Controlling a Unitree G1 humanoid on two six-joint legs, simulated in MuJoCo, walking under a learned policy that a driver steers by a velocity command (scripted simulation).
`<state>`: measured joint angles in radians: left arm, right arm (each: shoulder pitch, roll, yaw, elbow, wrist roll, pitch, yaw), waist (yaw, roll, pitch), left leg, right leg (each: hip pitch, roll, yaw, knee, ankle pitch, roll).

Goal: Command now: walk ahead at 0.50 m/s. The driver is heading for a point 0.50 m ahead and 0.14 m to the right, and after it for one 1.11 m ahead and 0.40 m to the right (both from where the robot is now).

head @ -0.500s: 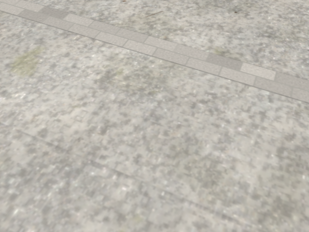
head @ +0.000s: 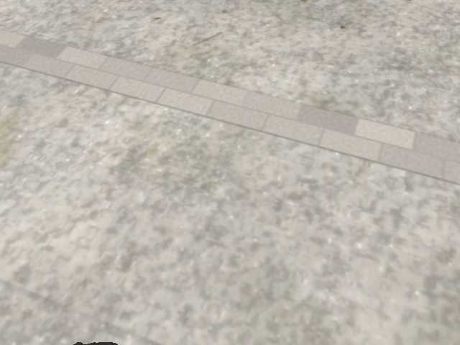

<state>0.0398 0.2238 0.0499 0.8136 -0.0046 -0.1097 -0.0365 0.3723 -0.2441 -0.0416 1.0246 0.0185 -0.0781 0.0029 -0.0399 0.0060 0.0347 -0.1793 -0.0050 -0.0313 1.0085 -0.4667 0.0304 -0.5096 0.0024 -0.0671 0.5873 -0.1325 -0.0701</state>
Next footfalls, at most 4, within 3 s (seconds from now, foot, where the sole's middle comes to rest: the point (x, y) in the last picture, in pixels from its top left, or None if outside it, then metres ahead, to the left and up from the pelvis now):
0.46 left None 0.42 0.15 -0.76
0.96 right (280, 288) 0.60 -0.13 -0.76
1.46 left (212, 263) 0.69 0.07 -0.76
1.84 right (278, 328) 0.48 -0.11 -0.76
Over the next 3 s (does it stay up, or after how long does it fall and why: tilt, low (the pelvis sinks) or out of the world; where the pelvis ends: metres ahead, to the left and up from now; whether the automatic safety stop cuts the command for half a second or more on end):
stays up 0.56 -0.01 0.01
